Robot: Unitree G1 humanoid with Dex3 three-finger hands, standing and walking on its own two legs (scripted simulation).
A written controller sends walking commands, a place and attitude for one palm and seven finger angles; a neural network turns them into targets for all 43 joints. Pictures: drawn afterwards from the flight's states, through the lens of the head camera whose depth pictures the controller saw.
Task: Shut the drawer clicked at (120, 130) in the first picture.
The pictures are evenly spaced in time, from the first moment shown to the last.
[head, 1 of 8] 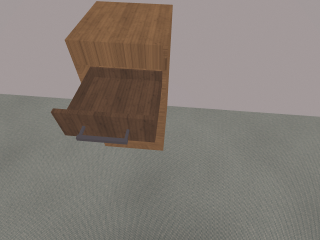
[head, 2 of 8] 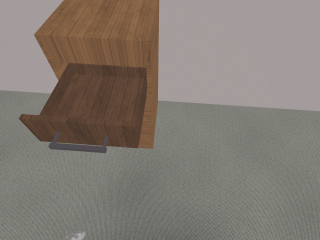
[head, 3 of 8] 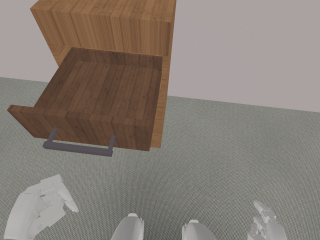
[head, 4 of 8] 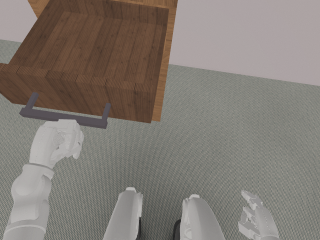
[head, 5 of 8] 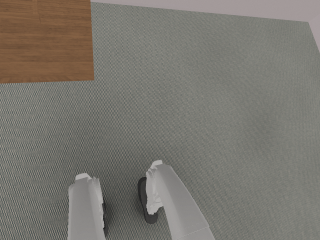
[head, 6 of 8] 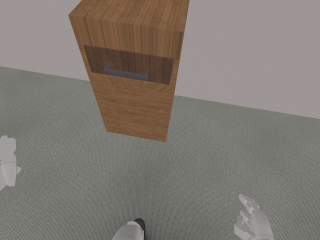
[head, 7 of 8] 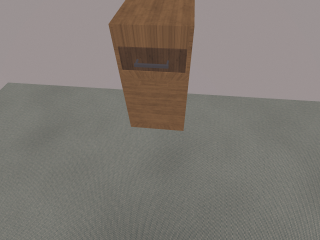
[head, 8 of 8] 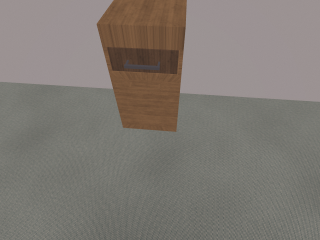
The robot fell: no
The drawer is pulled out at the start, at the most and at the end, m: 0.30 0.30 0.00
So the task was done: yes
